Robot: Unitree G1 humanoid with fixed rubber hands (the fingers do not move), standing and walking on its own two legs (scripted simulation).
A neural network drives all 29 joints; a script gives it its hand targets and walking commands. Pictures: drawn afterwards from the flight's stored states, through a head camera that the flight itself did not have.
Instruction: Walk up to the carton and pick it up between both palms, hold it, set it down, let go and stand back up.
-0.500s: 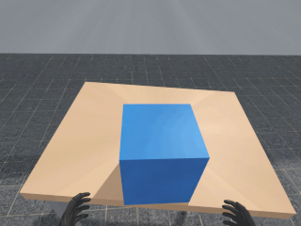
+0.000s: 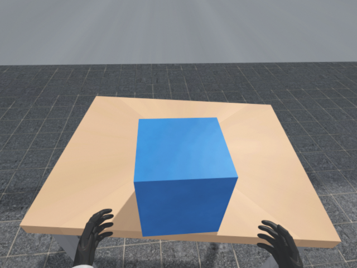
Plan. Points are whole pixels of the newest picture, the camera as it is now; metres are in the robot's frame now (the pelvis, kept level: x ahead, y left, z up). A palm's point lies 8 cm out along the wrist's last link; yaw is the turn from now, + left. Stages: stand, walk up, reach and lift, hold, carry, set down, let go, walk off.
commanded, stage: reach and lift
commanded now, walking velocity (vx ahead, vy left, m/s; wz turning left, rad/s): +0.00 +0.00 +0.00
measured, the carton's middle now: (179, 177) +0.38 +0.04 +0.00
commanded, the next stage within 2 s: none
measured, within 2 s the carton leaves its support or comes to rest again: neither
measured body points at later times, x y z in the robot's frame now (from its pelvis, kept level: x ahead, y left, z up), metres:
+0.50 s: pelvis +0.01 +0.00 +0.00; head +0.01 +0.01 +0.45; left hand +0.25 +0.23 +0.07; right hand +0.27 -0.19 +0.06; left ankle -0.02 +0.13 -0.75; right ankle +0.02 -0.11 -0.75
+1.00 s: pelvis +0.00 -0.01 +0.00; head +0.00 +0.00 +0.45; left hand +0.31 +0.23 +0.13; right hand +0.35 -0.20 +0.12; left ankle -0.02 +0.13 -0.75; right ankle +0.02 -0.11 -0.75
